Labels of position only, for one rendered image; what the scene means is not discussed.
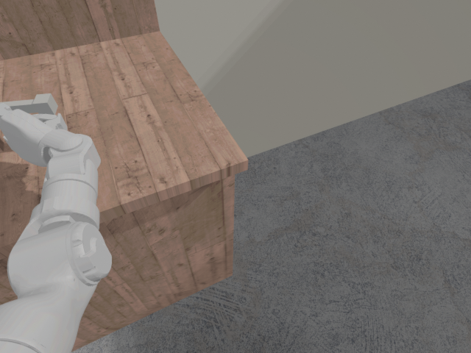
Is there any left robot upper arm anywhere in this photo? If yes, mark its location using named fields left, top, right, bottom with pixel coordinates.
left=0, top=221, right=112, bottom=353

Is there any tap lever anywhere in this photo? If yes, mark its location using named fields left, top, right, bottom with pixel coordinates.
left=0, top=93, right=58, bottom=115

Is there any robot left forearm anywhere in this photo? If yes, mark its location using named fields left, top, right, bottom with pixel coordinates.
left=7, top=129, right=101, bottom=295

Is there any left robot hand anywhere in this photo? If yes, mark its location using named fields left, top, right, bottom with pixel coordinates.
left=0, top=103, right=68, bottom=167

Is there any counter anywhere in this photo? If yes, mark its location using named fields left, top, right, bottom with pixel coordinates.
left=0, top=0, right=248, bottom=352

